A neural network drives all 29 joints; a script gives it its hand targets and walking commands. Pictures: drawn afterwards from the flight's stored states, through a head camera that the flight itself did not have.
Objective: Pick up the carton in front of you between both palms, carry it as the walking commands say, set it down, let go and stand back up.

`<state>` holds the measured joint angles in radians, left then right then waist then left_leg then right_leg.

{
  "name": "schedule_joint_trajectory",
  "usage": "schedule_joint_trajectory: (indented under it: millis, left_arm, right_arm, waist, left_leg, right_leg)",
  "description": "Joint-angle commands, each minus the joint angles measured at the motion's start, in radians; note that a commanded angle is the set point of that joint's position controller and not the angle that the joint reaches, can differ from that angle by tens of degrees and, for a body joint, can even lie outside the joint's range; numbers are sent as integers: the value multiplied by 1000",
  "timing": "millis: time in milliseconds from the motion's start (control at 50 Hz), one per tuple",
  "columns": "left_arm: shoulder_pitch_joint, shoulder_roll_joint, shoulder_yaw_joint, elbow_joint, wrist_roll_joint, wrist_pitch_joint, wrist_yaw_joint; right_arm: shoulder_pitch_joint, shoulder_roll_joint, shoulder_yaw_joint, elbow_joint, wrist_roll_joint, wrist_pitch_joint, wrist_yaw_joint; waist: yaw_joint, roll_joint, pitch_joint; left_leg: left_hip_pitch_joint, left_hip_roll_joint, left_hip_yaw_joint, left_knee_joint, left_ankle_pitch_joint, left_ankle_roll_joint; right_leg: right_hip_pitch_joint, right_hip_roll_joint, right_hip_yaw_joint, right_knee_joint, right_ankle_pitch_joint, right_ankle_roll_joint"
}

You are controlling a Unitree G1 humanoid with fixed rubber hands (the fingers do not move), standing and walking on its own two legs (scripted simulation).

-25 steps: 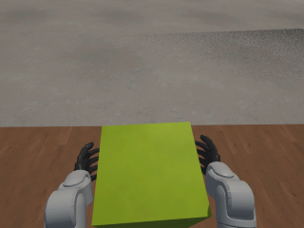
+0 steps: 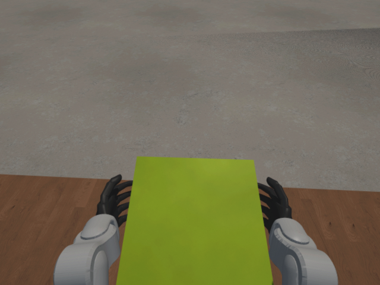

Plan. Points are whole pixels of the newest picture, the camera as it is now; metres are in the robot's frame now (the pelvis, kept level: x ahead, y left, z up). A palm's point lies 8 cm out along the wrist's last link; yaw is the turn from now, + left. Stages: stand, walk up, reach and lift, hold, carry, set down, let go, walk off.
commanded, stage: carry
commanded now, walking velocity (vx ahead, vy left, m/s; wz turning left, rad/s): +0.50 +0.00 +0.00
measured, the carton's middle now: (192, 232) +0.23 +0.01 +0.03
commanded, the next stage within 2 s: none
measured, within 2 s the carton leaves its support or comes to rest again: neither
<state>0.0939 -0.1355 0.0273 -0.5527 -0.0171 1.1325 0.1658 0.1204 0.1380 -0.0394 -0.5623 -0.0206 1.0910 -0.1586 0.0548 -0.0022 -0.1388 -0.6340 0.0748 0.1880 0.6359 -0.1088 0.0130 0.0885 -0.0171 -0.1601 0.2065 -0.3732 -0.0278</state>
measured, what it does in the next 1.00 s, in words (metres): walks ahead: left foot, then right foot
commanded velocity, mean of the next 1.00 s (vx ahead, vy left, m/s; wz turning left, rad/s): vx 0.50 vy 0.00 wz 0.00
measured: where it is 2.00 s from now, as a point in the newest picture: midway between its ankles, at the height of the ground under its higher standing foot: (199, 147)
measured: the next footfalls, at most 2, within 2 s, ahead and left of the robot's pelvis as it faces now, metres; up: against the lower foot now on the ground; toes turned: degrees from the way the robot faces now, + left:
left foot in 0.10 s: +0.27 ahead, +0.10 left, +0.00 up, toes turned +10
right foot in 0.64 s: +0.62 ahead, -0.10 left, +0.00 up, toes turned -12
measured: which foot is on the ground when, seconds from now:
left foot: up 0.00-0.08, down 0.10-0.68, up 0.70-1.00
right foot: down 0.00-0.14, up 0.16-0.62, down 0.64-1.00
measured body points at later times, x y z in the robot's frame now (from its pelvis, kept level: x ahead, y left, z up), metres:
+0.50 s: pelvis +0.33 +0.02 +0.01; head +0.30 +0.04 +0.46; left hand +0.57 +0.17 +0.09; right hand +0.56 -0.14 +0.09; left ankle +0.23 +0.09 -0.74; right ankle +0.48 -0.14 -0.69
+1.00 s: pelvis +0.65 -0.03 +0.00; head +0.68 -0.03 +0.45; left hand +0.99 +0.13 +0.09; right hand +0.99 -0.19 +0.09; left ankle +0.76 +0.10 -0.69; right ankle +0.58 -0.09 -0.74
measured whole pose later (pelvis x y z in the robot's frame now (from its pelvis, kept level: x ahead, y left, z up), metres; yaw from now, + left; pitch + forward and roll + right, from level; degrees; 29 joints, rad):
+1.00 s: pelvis +0.65 -0.03 +0.00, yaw -1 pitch +5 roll +0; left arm -0.41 -0.16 0.23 -0.14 0.02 0.99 0.18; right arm -0.40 0.14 -0.26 -0.14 -0.07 0.97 -0.20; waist 0.05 0.00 -0.01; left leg -0.69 0.08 0.09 0.86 -0.17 0.07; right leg -0.20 -0.01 -0.20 0.47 -0.35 -0.06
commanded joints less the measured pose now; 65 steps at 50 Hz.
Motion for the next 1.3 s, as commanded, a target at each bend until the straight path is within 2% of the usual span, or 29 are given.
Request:
schedule_joint_trajectory:
  millis: [0,20,40,60,80,120,140,220,320,400,500,540,560,580,600,620,660,680,760,940,980,1020,1040,1060,1080,1100,1140,1220,1280]
  left_arm:
    - [-291,-592,-508,-82,-144,-15,-63]
    - [-306,-591,-510,-95,-141,-18,-62]
    - [-328,-597,-516,-118,-139,-19,-59]
    - [-330,-608,-528,-149,-142,-19,-60]
    - [-324,-632,-548,-150,-145,-24,-63]
    - [-312,-684,-523,-113,-127,-47,-71]
    - [-289,-711,-529,-71,-109,-53,-73]
    - [-232,-730,-538,-16,-59,-79,-67]
    - [-274,-720,-568,-43,-75,-76,-55]
    - [-349,-664,-587,-92,-118,-56,-39]
    - [-468,-496,-494,-55,-132,-34,4]
    - [-490,-446,-434,2,-118,-37,28]
    - [-498,-427,-409,36,-109,-42,39]
    - [-521,-415,-388,56,-99,-47,47]
    - [-564,-413,-385,69,-113,-55,53]
    - [-583,-456,-386,82,-131,-66,50]
    - [-679,-597,-417,76,-168,-91,27]
    - [-754,-625,-433,85,-184,-102,15]
    - [-894,-647,-449,178,-162,-142,-2]
    - [-991,-662,-373,431,-77,-172,19]
    - [-992,-676,-370,431,-71,-170,25]
    - [-989,-698,-380,431,-64,-162,32]
    - [-978,-698,-374,423,-54,-156,34]
    - [-954,-712,-367,410,-46,-147,34]
    - [-957,-715,-366,397,-47,-142,34]
    - [-958,-737,-366,380,-49,-144,33]
    - [-987,-803,-354,317,-65,-170,25]
    - [-908,-750,-346,324,-22,-213,30]
    - [-859,-730,-354,329,-17,-229,21]
  right_arm:
    - [-337,649,570,-69,165,28,20]
    - [-355,665,581,-80,179,26,27]
    - [-361,671,586,-82,191,23,34]
    - [-353,668,586,-76,200,16,38]
    - [-326,718,595,-66,207,12,47]
    - [-342,773,620,-58,218,-3,65]
    - [-333,786,621,-50,214,-10,71]
    - [-309,748,609,-18,191,-26,92]
    - [-295,686,573,-17,176,-26,90]
    - [-304,619,528,-30,158,-14,59]
    - [-431,487,471,-13,142,-1,-14]
    - [-521,455,467,0,154,-2,-36]
    - [-559,445,465,16,161,-3,-43]
    - [-610,448,462,15,168,-7,-47]
    - [-647,462,469,6,184,-8,-48]
    - [-693,478,484,3,203,-16,-46]
    - [-766,584,484,44,225,-43,-36]
    - [-776,623,463,110,204,-53,-34]
    - [-825,647,394,269,104,-96,-39]
    - [-1025,654,356,443,82,-126,-36]
    - [-1013,675,355,450,102,-123,-30]
    - [-963,698,356,481,107,-118,-23]
    - [-946,691,350,489,112,-113,-18]
    - [-943,683,345,497,117,-111,-16]
    - [-939,716,354,491,125,-113,-13]
    - [-957,751,391,445,151,-117,-5]
    - [-1029,847,484,323,233,-128,19]
    - [-1047,817,557,250,268,-167,31]
    - [-1025,780,556,245,259,-183,25]
  waist:
    - [-59,-203,-71]
    - [-82,-162,-131]
    - [-101,-18,-213]
    - [-87,283,-285]
    - [-84,240,-280]
    - [-78,53,-208]
    - [-74,25,-191]
    - [-65,106,-118]
    - [-69,130,-8]
    - [-72,149,63]
    - [-91,148,88]
    - [-61,134,1]
    - [-16,76,-97]
    - [21,-101,-234]
    - [21,-362,-303]
    - [25,-303,-310]
    - [14,-100,-301]
    - [-15,-77,-285]
    - [-27,-79,-272]
    - [6,-133,-142]
    - [-30,-155,-180]
    - [-142,-64,-264]
    - [-194,53,-288]
    - [-168,308,-312]
    - [-161,365,-370]
    - [-156,271,-375]
    - [-159,82,-329]
    - [-157,69,-284]
    - [-175,92,-279]
  left_leg:
    - [449,-136,142,-120,52,40]
    - [628,-111,117,-145,-21,50]
    - [844,75,-187,-197,-232,120]
    - [939,331,-708,-348,-229,253]
    - [907,350,-728,-393,-103,287]
    - [764,307,-516,-365,107,205]
    - [663,277,-419,-396,59,158]
    - [546,228,-241,-486,-101,113]
    - [551,174,-97,-527,-77,94]
    - [598,159,-60,-506,15,95]
    - [638,157,-43,-347,266,113]
    - [580,140,9,-132,508,92]
    - [508,91,34,75,487,61]
    - [294,20,24,398,223,22]
    - [14,-130,-54,691,-317,1]
    - [-83,-92,-184,831,-366,26]
    - [-99,-15,-220,819,-321,54]
    - [-82,0,-219,765,-271,62]
    - [-40,4,-152,591,-208,56]
    - [33,-49,-20,50,38,67]
    - [199,-85,13,-4,65,77]
    - [461,-106,9,-121,88,105]
    - [657,-24,-86,-100,189,123]
    - [809,179,-483,-163,366,228]
    - [917,244,-668,-181,399,303]
    - [924,262,-691,-175,348,308]
    - [882,202,-537,-160,336,239]
    - [755,180,-417,-211,260,228]
    - [798,164,-352,-155,441,219]
  right_leg:
    - [-117,-144,-66,298,969,-30]
    - [-218,-115,-79,487,855,-12]
    - [-445,-65,-50,761,608,12]
    - [-659,63,4,1092,64,40]
    - [-732,20,137,1232,-56,12]
    - [-740,-88,190,1161,-16,-17]
    - [-681,-108,186,1057,43,-19]
    - [-654,-97,81,811,141,-2]
    - [-695,-89,12,555,320,26]
    - [-732,-77,-34,448,373,24]
    - [-661,-25,-81,379,283,-20]
    - [-432,33,-126,350,227,-49]
    - [-230,35,-102,326,186,-65]
    - [19,-177,222,270,75,-130]
    - [184,-390,658,137,129,-252]
    - [183,-391,676,119,240,-273]
    - [107,-318,469,184,493,-192]
    - [50,-305,392,187,473,-169]
    - [-84,-274,257,137,376,-169]
    - [-92,-197,100,176,576,-158]
    - [-123,-191,49,262,712,-119]
    - [-193,-134,-29,564,772,-60]
    - [-380,-75,-25,781,589,-30]
    - [-640,69,21,1011,19,4]
    - [-796,101,106,1179,-151,-6]
    - [-877,49,167,1207,-146,-33]
    - [-909,-17,168,1039,-80,-11]
    - [-804,-9,136,746,-9,-12]
    - [-796,11,104,617,141,-12]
